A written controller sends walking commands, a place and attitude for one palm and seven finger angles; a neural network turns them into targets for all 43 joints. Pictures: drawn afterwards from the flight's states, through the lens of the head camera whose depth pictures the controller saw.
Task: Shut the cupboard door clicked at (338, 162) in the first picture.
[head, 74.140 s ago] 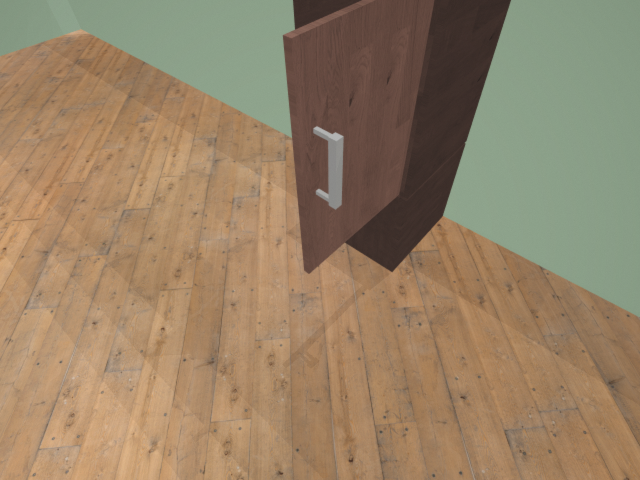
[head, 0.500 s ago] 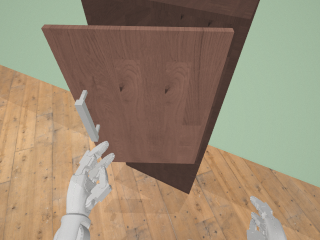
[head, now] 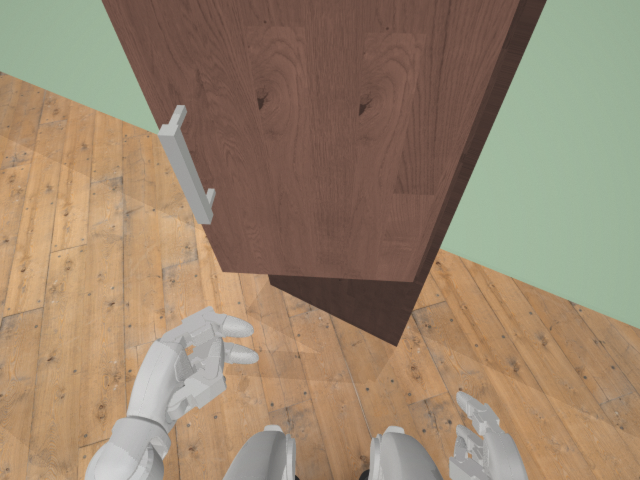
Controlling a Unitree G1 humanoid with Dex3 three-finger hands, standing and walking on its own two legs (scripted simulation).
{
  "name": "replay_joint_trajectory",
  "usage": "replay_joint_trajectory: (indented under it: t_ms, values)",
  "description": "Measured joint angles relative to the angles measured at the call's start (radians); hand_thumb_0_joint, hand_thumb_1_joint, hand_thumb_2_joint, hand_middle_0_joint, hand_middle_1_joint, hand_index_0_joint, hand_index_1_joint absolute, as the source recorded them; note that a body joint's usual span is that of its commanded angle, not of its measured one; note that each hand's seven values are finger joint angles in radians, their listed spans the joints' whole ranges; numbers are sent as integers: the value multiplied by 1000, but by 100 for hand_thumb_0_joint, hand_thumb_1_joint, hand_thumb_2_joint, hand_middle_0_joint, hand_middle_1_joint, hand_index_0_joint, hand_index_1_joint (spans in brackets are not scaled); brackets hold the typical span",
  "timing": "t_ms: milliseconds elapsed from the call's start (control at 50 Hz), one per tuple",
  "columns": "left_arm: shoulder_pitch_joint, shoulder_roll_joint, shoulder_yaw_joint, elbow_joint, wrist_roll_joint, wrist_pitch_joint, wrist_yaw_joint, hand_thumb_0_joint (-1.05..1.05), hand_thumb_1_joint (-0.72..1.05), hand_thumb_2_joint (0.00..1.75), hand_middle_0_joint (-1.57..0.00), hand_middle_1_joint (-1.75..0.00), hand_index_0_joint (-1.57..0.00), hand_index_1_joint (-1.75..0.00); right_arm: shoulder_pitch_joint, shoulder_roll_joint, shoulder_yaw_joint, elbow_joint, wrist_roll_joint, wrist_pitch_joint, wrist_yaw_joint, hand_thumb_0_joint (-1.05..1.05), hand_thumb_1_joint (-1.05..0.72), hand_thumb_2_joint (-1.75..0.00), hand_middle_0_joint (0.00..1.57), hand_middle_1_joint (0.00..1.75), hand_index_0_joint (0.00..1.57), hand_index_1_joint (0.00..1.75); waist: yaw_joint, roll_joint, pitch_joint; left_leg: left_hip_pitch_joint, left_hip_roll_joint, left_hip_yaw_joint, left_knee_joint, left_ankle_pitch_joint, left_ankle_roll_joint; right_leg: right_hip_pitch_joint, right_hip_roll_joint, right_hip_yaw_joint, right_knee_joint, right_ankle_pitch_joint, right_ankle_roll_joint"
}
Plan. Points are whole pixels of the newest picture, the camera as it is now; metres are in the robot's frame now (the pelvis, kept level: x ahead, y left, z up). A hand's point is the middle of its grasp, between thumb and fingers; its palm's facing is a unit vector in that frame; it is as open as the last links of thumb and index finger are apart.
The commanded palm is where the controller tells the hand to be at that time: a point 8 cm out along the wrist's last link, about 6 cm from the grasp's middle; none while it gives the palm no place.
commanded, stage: raise the hand and make a fist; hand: left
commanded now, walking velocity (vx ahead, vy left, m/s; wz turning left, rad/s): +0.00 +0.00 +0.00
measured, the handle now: (193, 169) +0.50 +0.20 +0.08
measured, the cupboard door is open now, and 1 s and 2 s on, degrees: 24 24 24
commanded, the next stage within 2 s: bring the fist close to the handle in 1.12 s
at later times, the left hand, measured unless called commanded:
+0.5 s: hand (137, 336) +0.25 +0.20 +0.10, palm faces +0.10 -0.99 -0.06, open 3.1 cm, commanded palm +0.22 +0.24 +0.08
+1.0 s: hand (169, 348) +0.25 +0.17 +0.07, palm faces -0.09 -1.00 -0.02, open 3.1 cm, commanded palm +0.23 +0.24 +0.09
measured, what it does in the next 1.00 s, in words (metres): stands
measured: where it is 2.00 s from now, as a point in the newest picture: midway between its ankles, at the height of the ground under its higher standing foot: outside the picture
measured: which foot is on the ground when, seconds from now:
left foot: down 0.00-1.00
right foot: down 0.00-1.00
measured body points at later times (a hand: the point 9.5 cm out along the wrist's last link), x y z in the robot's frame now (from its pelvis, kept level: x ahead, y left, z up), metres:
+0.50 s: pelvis +0.04 +0.00 +0.01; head +0.09 +0.01 +0.46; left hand +0.24 +0.25 +0.10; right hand +0.24 -0.22 -0.05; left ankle +0.04 +0.10 -0.65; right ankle +0.06 -0.09 -0.65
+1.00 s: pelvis +0.03 +0.00 +0.02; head +0.09 +0.00 +0.47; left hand +0.25 +0.23 +0.07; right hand +0.20 -0.24 -0.05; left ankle +0.04 +0.10 -0.65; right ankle +0.06 -0.09 -0.65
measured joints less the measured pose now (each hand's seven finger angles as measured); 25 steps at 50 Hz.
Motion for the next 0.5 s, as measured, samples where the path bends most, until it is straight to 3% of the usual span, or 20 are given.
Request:
replay_joint_trajectory:
  t_ms: [40, 100, 140, 180, 220, 280, 320, 360, 440, 500]
  values:
    - [58, 0, 39, -16, -15, -21, 64, 1, 90, 90, -79, -95, -80, -94, 35, -10, -17, 3, -7, -6, -7, 1, -90, -90, 21, 31, 20, 30, -3, -7, -4, 29, 4, 5, -26, 1, -1, 26, 6, 5, -27, 5, 1]
    - [117, 19, 100, -54, -10, -154, 126, 2, 90, 90, -85, -101, -85, -100, 69, -38, -44, 20, -23, -36, -3, 1, -90, -90, 21, 31, 20, 30, 2, -17, -20, 30, 3, -4, -29, -5, -2, 33, 7, -2, -34, -1, 0]
    - [122, 33, 123, -71, -10, -257, 123, 2, 90, 90, -88, -105, -88, -104, 69, -66, -58, 36, -32, -58, 5, 1, -90, -90, 20, 30, 20, 30, 5, -14, -27, 12, -1, -17, -8, -15, -1, 24, 2, -15, -21, -12, 1]
    - [109, 35, 119, -73, -21, -323, 85, 2, 91, 90, -92, -109, -92, -108, 51, -92, -68, 47, -32, -73, 10, 1, -90, -90, 20, 30, 20, 30, 5, -6, -25, -6, -4, -28, 15, -25, 0, 15, -2, -26, -5, -24, 2]
    - [91, 29, 92, -59, -28, -327, 26, 1, 91, 90, -95, -113, -96, -112, 25, -108, -76, 45, -23, -78, 9, 1, -90, -90, 20, 30, 20, 30, 3, 0, -21, -16, -6, -30, 27, -32, 3, 8, -4, -28, 5, -30, 5]
    - [75, 36, 48, -24, -14, -244, -43, 1, 91, 90, -101, -119, -101, -118, -9, -105, -79, 20, -10, -71, -1, 1, -90, -90, 20, 30, 20, 30, 0, -5, -16, -7, -6, -22, 16, -32, 7, 10, -4, -19, -2, -29, 8]
    - [79, 51, 44, -16, -11, -183, -52, 1, 91, 90, -105, -123, -105, -122, -23, -90, -77, -5, -9, -63, -9, 1, -90, -90, 20, 30, 20, 30, -1, -12, -15, 12, -5, -15, -4, -30, 6, 24, -1, -12, -18, -26, 8]
    - [92, 61, 65, -30, -24, -157, -31, 1, 90, 90, -109, -127, -109, -126, -30, -71, -73, -26, -11, -58, -14, 1, -90, -90, 20, 30, 20, 30, 2, -18, -14, 37, -3, -13, -27, -27, 3, 47, 3, -9, -38, -23, 7]
    - [104, 57, 146, -76, -63, -218, 26, 2, 90, 90, -116, -135, -116, -134, -28, -48, -57, -39, -23, -59, -7, 1, -90, -90, 20, 30, 20, 30, 19, -19, -31, 71, -3, -23, -53, -27, -3, 86, 6, -18, -69, -24, 6]
    - [77, 43, 174, -66, -73, -266, 6, 1, 90, 90, -121, -140, -121, -140, -35, -52, -40, -31, -26, -56, 6, 1, -90, -90, 20, 30, 20, 30, 29, -10, -43, 70, -6, -36, -48, -32, -4, 94, 4, -31, -71, -31, 5]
